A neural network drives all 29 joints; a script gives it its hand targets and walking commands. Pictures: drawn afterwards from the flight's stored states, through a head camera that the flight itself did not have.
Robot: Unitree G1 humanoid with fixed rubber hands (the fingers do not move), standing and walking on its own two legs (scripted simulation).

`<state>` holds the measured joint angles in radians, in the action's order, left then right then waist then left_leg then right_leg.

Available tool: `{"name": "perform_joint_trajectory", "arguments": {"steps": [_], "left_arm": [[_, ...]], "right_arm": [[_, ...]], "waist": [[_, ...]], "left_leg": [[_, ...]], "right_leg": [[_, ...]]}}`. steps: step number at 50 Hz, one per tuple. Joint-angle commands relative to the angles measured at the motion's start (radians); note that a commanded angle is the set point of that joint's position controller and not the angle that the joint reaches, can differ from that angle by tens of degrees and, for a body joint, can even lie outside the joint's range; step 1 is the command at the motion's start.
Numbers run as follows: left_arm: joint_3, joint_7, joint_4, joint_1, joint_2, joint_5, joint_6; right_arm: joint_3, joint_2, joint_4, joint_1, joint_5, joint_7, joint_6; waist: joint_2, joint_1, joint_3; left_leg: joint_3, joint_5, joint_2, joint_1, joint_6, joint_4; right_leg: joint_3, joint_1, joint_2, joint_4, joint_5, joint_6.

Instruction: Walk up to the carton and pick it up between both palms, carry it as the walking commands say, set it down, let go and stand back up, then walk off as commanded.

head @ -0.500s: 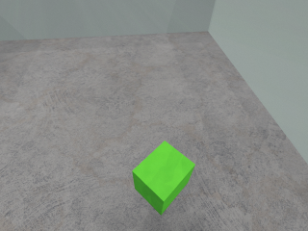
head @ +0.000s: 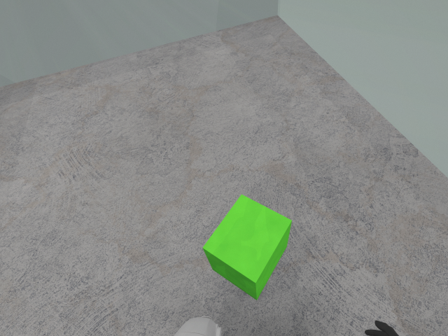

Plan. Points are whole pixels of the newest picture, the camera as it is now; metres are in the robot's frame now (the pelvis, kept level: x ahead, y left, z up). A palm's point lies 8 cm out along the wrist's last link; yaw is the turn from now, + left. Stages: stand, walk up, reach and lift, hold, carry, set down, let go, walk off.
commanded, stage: walk up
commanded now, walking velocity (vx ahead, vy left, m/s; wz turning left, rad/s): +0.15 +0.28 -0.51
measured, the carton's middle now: (249, 247) +0.51 +0.04 -0.64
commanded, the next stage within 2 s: none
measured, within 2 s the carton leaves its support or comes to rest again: neither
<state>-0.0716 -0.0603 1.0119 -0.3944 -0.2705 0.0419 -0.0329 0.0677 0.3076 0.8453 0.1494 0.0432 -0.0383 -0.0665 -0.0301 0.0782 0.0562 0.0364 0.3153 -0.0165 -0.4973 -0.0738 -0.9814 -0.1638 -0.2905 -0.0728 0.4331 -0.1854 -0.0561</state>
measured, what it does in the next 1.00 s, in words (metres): steps to the left, turning right: left foot, then right foot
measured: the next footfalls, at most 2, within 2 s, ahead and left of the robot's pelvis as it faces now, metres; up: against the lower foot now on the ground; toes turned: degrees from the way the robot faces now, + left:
left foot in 0.20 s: +0.08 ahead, +0.22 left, +0.00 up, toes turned -2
right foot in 0.54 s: +0.09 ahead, +0.08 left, +0.00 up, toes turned -23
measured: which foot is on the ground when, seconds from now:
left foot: up 0.00-0.18, down 0.20-0.54, up 0.56-0.80, down 0.82-1.00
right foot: down 0.00-0.18, up 0.20-0.52, down 0.54-0.82, up 0.84-1.00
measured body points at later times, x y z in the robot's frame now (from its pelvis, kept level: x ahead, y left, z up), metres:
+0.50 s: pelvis +0.07 +0.16 -0.01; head +0.11 +0.15 +0.44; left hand +0.26 +0.37 -0.15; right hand +0.00 -0.10 -0.15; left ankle +0.04 +0.23 -0.75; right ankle +0.05 +0.08 -0.73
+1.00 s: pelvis +0.11 +0.24 +0.00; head +0.14 +0.26 +0.44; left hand +0.29 +0.46 -0.16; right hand +0.02 -0.02 -0.13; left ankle +0.17 +0.34 -0.75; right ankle +0.02 +0.12 -0.65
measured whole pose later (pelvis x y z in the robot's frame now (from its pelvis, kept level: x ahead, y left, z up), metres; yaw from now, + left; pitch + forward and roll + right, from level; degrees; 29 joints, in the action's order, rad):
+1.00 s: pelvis +0.11 +0.24 +0.00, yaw -22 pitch +0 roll -3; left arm -0.09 0.01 0.99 -0.17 -0.30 0.04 -0.09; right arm 0.05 0.22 0.97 0.30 0.02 0.04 -0.01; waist 0.04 -0.05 0.05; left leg 0.12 0.22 -0.12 -0.25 -0.01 -0.48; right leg 0.00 -0.48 0.01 1.15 -0.39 -0.04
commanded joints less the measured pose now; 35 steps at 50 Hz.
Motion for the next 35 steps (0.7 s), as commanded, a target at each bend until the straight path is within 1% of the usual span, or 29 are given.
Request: {"name": "perform_joint_trajectory", "arguments": {"steps": [1, 3, 5, 6, 7, 8, 9, 10, 11, 12, 13, 14, 15, 16, 17, 19, 22, 24, 25, 26, 27, 28, 29, 30, 31, 32, 33, 34, 35], "left_arm": [[-0.044, 0.002, -0.042, -0.019, -0.196, 0.009, 0.01], [-0.058, -0.002, -0.049, -0.015, -0.228, 0.014, 0.012], [-0.071, -0.005, -0.06, -0.003, -0.255, 0.015, 0.013], [-0.074, -0.005, -0.069, 0.017, -0.262, 0.014, 0.013], [-0.074, -0.005, -0.084, 0.06, -0.263, 0.009, 0.011], [-0.068, -0.005, -0.099, 0.101, -0.255, 0.002, 0.01], [-0.047, -0.006, -0.101, 0.088, -0.202, 0.006, 0.011], [-0.018, -0.005, -0.099, 0.041, -0.116, 0.015, 0.007], [-0.016, -0.014, -0.13, 0.043, -0.104, 0.015, -0.007], [-0.03, -0.012, -0.117, 0.105, -0.112, 0.006, -0.016], [-0.036, 0.003, -0.1, 0.118, -0.119, 0.002, -0.018], [-0.038, 0.017, -0.083, 0.107, -0.12, -0.004, -0.018], [-0.038, 0.026, -0.075, 0.101, -0.112, -0.007, -0.02], [-0.033, 0.031, -0.074, 0.107, -0.096, -0.007, -0.019], [-0.026, 0.032, -0.078, 0.128, -0.08, -0.007, -0.017], [-0.011, 0.033, -0.088, 0.179, -0.049, -0.01, -0.016], [0.013, 0.024, -0.114, 0.234, -0.013, -0.026, -0.014], [0.023, 0.019, -0.118, 0.229, -0.007, -0.032, -0.008], [0.026, 0.017, -0.112, 0.214, -0.011, -0.035, -0.004], [0.026, 0.013, -0.097, 0.178, -0.018, -0.036, 0.001], [0.014, 0.007, -0.072, 0.102, -0.051, -0.03, 0.01], [-0.016, 0.0, -0.057, 0.067, -0.154, -0.025, 0.011], [-0.016, 0.0, -0.035, 0.072, -0.178, -0.021, 0.003], [-0.014, 0.001, -0.046, 0.139, -0.162, -0.023, 0.006], [-0.012, 0.006, -0.062, 0.209, -0.125, -0.027, 0.013], [-0.009, 0.011, -0.067, 0.252, -0.098, -0.024, 0.019], [-0.004, 0.019, -0.071, 0.307, -0.08, -0.02, 0.019], [-0.005, 0.024, -0.073, 0.321, -0.076, -0.015, 0.016], [-0.008, 0.028, -0.071, 0.303, -0.079, -0.012, 0.016]], "right_arm": [[-0.011, 0.0, -0.089, -0.053, -0.006, -0.017, 0.006], [-0.019, -0.003, -0.1, -0.081, -0.01, -0.018, 0.006], [-0.023, 0.0, -0.103, -0.078, -0.014, -0.017, 0.009], [-0.023, -0.001, -0.095, -0.044, -0.016, -0.013, 0.011], [-0.022, 0.001, -0.078, 0.02, -0.019, -0.007, 0.013], [-0.02, 0.008, -0.05, 0.102, -0.017, 0.002, 0.015], [-0.01, 0.037, -0.018, 0.156, -0.009, 0.013, 0.019], [0.003, 0.087, -0.002, 0.184, 0.006, 0.022, 0.022], [0.023, 0.211, -0.045, 0.144, 0.001, 0.017, 0.022], [0.016, 0.184, -0.047, 0.123, -0.005, 0.015, 0.031], [0.011, 0.144, -0.046, 0.078, -0.007, 0.019, 0.037], [0.007, 0.103, -0.045, 0.025, -0.006, 0.026, 0.041], [0.003, 0.063, -0.046, 0.017, -0.007, 0.036, 0.048], [0.0, 0.043, -0.025, 0.038, -0.007, 0.044, 0.055], [-0.001, 0.034, -0.003, 0.074, -0.007, 0.048, 0.06], [0.002, 0.025, 0.043, 0.145, -0.004, 0.055, 0.062], [0.001, 0.017, 0.1, 0.201, -0.003, 0.065, 0.054], [0.002, 0.033, 0.125, 0.211, -0.009, 0.071, 0.055], [0.002, 0.037, 0.134, 0.211, -0.014, 0.073, 0.059], [0.001, 0.038, 0.139, 0.206, -0.021, 0.073, 0.065], [-0.003, 0.031, 0.129, 0.184, -0.03, 0.069, 0.073], [-0.021, -0.007, 0.095, 0.186, -0.042, 0.061, 0.077], [-0.011, 0.015, 0.103, 0.173, -0.039, 0.067, 0.062], [-0.007, 0.02, 0.116, 0.187, -0.031, 0.069, 0.048], [-0.004, 0.009, 0.129, 0.207, -0.025, 0.067, 0.047], [-0.003, -0.006, 0.136, 0.221, -0.026, 0.063, 0.046], [-0.006, -0.01, 0.139, 0.233, -0.03, 0.058, 0.05], [-0.005, -0.015, 0.143, 0.235, -0.031, 0.055, 0.048], [-0.004, -0.024, 0.143, 0.228, -0.033, 0.055, 0.044]], "waist": [[0.302, 0.0, -0.027], [0.324, 0.01, -0.022], [0.337, 0.007, -0.029], [0.342, -0.007, -0.044], [0.336, -0.041, -0.068], [0.297, -0.088, -0.102], [0.173, -0.114, -0.129], [-0.104, -0.125, -0.153], [-0.315, -0.133, -0.143], [-0.241, -0.139, -0.112], [-0.181, -0.11, -0.075], [-0.141, -0.081, -0.05], [-0.132, -0.071, -0.044], [-0.149, -0.07, -0.039], [-0.159, -0.077, -0.036], [-0.169, -0.096, -0.033], [-0.176, -0.103, -0.046], [-0.127, -0.081, -0.068], [-0.097, -0.061, -0.082], [-0.067, -0.032, -0.1], [-0.017, 0.011, -0.135], [0.184, 0.029, -0.178], [0.252, 0.015, -0.124], [0.173, -0.028, -0.079], [0.131, -0.059, -0.058], [0.142, -0.08, -0.043], [0.236, -0.109, -0.028], [0.254, -0.115, -0.029], [0.23, -0.109, -0.038]], "left_leg": [[0.004, 0.014, 0.003, -0.041, -0.008, 0.118], [0.002, 0.05, 0.004, 0.004, -0.016, 0.202], [-0.005, 0.078, 0.0, 0.075, -0.021, 0.29], [-0.003, 0.079, 0.003, 0.146, -0.02, 0.342], [0.005, 0.053, 0.005, 0.265, -0.013, 0.427], [0.029, -0.037, 0.014, 0.412, -0.001, 0.559], [0.039, -0.093, -0.001, 0.52, 0.009, 0.638], [-0.071, -0.08, -0.144, 0.582, 0.027, 0.753], [-0.287, 0.019, -0.359, 0.515, 0.12, 0.782], [-0.286, 0.019, -0.37, 0.38, 0.168, 0.786], [-0.218, -0.034, -0.323, 0.325, 0.168, 0.767], [-0.118, -0.146, -0.273, 0.313, 0.155, 0.738], [-0.049, -0.299, -0.232, 0.333, 0.157, 0.7], [-0.011, -0.487, -0.212, 0.365, 0.164, 0.665], [0.012, -0.631, -0.202, 0.405, 0.166, 0.638], [0.038, -0.786, -0.201, 0.471, 0.171, 0.611], [0.032, -0.849, -0.227, 0.485, 0.203, 0.604], [0.009, -0.871, -0.252, 0.476, 0.208, 0.58], [0.016, -0.847, -0.249, 0.451, 0.199, 0.56], [0.038, -0.791, -0.226, 0.401, 0.179, 0.523], [0.064, -0.703, -0.193, 0.287, 0.146, 0.442], [0.113, -0.405, -0.105, 0.08, 0.048, 0.286], [0.065, 0.191, -0.04, -0.049, 0.011, 0.094], [-0.005, 0.219, -0.059, -0.043, 0.01, 0.023], [-0.013, 0.178, -0.069, -0.015, 0.012, 0.025], [-0.003, 0.13, -0.072, 0.015, 0.013, 0.063], [0.026, 0.089, -0.06, 0.069, 0.017, 0.124], [0.053, 0.062, -0.041, 0.114, 0.02, 0.18], [0.078, 0.043, -0.025, 0.145, 0.022, 0.223]], "right_leg": [[-0.212, 0.088, -0.177, -0.209, -0.115, 0.187], [-0.22, 0.089, -0.19, -0.205, -0.043, 0.196], [-0.227, 0.082, -0.198, -0.183, 0.055, 0.189], [-0.222, 0.057, -0.193, -0.162, 0.099, 0.177], [-0.197, -0.006, -0.175, -0.129, 0.115, 0.157], [-0.161, -0.081, -0.139, -0.072, 0.095, 0.129], [-0.11, -0.148, -0.08, 0.03, 0.026, 0.104], [-0.014, -0.246, 0.016, 0.291, -0.361, 0.086], [0.124, -0.369, 0.073, 0.48, -0.464, 0.048], [0.145, -0.334, 0.014, 0.635, -0.414, 0.046], [0.14, -0.307, 0.009, 0.718, -0.357, 0.053], [0.155, -0.298, 0.004, 0.755, -0.293, 0.059], [0.182, -0.285, 0.006, 0.781, -0.24, 0.064], [0.199, -0.283, 0.01, 0.76, -0.225, 0.062], [0.211, -0.285, 0.015, 0.701, -0.228, 0.061], [0.235, -0.268, 0.029, 0.543, -0.248, 0.063], [0.255, -0.164, 0.043, 0.325, -0.24, 0.077], [0.258, -0.067, 0.048, 0.195, -0.171, 0.086], [0.258, 0.009, 0.044, 0.109, -0.106, 0.094], [0.266, 0.125, 0.028, -0.002, -0.016, 0.106], [0.225, 0.305, -0.041, -0.08, 0.096, 0.127], [-0.048, 0.47, -0.28, -0.032, 0.353, 0.224], [-0.215, 0.419, -0.416, -0.107, 0.611, 0.315], [-0.178, 0.337, -0.401, -0.109, 0.619, 0.323], [-0.088, 0.277, -0.346, -0.121, 0.528, 0.297], [-0.015, 0.224, -0.288, -0.137, 0.444, 0.259], [0.077, 0.15, -0.191, -0.142, 0.38, 0.222], [0.123, 0.105, -0.14, -0.134, 0.33, 0.2], [0.133, 0.084, -0.128, -0.127, 0.288, 0.193]]}}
